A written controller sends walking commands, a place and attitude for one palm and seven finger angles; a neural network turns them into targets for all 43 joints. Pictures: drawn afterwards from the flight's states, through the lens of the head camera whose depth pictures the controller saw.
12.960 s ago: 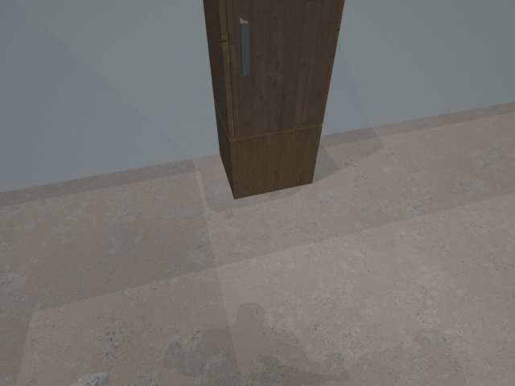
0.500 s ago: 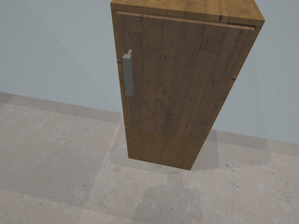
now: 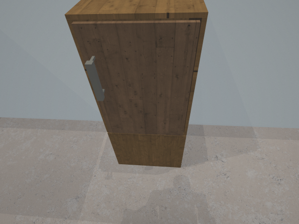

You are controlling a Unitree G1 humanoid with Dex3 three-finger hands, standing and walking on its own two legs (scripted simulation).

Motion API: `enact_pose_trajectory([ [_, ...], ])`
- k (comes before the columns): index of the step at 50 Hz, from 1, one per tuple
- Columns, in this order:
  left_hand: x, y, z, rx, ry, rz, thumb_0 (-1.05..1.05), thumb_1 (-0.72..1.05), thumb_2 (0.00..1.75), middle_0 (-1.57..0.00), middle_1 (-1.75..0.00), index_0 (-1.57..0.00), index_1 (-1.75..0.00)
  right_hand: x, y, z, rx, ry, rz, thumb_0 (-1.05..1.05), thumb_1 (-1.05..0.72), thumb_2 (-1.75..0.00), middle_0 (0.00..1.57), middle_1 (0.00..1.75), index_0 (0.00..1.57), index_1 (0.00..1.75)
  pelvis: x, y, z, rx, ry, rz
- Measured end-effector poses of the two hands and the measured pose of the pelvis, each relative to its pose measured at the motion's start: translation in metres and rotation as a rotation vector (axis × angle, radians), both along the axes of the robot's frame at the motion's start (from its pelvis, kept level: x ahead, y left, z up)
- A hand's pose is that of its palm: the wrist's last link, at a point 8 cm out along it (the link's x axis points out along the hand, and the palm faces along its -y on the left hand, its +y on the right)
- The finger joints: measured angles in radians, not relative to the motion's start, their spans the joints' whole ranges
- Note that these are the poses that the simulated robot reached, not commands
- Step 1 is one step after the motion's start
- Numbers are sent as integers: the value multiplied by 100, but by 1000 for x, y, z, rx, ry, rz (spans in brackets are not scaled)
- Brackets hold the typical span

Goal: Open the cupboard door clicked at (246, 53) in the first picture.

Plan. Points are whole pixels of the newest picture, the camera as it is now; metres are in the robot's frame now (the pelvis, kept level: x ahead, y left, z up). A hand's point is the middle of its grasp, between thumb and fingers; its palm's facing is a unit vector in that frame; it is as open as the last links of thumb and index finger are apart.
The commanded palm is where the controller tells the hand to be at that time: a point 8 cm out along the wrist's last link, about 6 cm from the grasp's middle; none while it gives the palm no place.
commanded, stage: come to a stop and stand still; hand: left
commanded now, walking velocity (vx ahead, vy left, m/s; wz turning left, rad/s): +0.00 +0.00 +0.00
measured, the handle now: (97, 79) +0.61 +0.24 +0.06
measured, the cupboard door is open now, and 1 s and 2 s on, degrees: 0 0 0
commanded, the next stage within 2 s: look again from close up in 0.48 s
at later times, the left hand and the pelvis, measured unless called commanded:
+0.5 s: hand out of the picture -0.02 +0.14 -0.16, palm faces +0.07 -0.98 -0.18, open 7.3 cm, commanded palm none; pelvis -0.01 -0.03 +0.01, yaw +0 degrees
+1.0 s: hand out of the picture +0.01 +0.18 -0.16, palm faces +0.03 -0.97 -0.22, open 7.4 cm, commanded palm none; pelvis +0.00 +0.00 +0.01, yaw +0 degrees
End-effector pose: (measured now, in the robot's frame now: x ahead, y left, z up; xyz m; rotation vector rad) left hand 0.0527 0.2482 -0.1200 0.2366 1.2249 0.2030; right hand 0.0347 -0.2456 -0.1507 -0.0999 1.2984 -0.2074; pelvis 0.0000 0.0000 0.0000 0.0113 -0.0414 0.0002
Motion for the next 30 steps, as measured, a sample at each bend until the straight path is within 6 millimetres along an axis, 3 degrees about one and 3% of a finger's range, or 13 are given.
enact_pose_trajectory([
  [5, -10, -31, 3, -40, 35, 5, 0, 91, 90, -20, -30, -20, -30, -28, -5, 5, 29, 62, -10, 0, -91, -90, 19, 30, 20, 30, 0, -14, 9, 5, 19, -6],
  [13, -29, -45, -13, -84, 80, 58, 0, 94, 90, -20, -30, -21, -30, -63, 8, 10, 36, 169, 15, 0, -91, -90, 19, 30, 20, 30, -2, -25, 8, -19, 33, 15],
  [22, -64, -58, -10, -105, 156, 80, 0, 93, 90, -20, -30, -20, -30, -60, 19, 11, 70, 149, 30, 0, -90, -90, 20, 30, 20, 30, -5, -29, 14, -11, 11, 9],
  [30, -87, -71, -12, -128, 208, 85, 0, 91, 90, -20, -30, -20, -30, -59, 15, 12, 61, 143, 35, 1, -91, -90, 20, 30, 20, 30, -7, -27, 14, -14, 20, 2],
])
